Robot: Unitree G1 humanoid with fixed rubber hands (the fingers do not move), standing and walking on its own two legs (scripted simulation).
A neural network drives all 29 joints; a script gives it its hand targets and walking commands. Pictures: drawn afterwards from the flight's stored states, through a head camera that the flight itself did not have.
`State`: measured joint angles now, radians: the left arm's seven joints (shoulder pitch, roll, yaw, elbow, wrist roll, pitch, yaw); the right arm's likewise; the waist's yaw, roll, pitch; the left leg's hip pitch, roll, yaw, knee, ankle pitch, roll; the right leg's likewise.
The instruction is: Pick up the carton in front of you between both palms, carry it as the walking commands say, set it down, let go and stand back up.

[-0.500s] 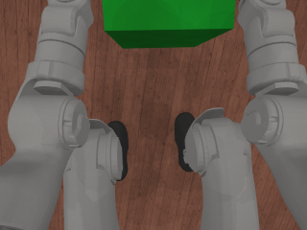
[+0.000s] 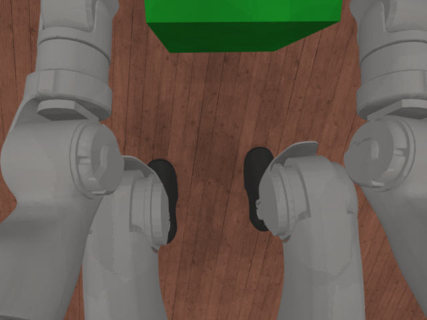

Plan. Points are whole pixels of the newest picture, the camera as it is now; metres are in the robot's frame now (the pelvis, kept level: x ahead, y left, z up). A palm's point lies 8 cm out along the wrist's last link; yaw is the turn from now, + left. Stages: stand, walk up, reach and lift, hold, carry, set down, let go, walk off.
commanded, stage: set down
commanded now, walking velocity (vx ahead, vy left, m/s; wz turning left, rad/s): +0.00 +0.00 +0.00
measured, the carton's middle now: out of the picture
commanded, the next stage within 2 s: let go in 1.40 s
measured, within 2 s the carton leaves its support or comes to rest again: neither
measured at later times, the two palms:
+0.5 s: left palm out of the picture +0.59 +0.15 -0.13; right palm out of the picture +0.56 -0.23 -0.13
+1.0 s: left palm out of the picture +0.60 +0.15 +0.03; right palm out of the picture +0.56 -0.23 +0.03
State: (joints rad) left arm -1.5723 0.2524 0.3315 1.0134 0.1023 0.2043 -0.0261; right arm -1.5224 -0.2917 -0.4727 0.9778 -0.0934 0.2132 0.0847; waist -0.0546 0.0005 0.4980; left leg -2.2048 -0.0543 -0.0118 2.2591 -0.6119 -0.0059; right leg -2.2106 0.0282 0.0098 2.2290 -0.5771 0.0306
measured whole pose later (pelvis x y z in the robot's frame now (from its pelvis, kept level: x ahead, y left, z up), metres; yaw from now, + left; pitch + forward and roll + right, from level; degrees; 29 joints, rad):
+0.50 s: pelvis +0.01 -0.01 +0.01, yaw +0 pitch +34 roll -1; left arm -1.54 0.43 0.02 1.08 -0.23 0.12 0.10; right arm -1.47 -0.38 -0.17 1.05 0.22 0.09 -0.11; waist -0.06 0.01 0.41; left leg -2.21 -0.06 -0.02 2.24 -0.63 -0.03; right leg -2.22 0.03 0.00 2.22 -0.59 0.01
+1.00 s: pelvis +0.02 +0.00 +0.13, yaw +0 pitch +47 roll +0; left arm -1.40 0.36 0.18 0.96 -0.07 0.22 0.09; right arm -1.31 -0.32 -0.29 0.89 0.10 0.20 -0.08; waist -0.06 0.02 0.06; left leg -2.05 -0.04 -0.02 1.76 -0.53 -0.02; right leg -2.06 0.03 0.02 1.74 -0.50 0.02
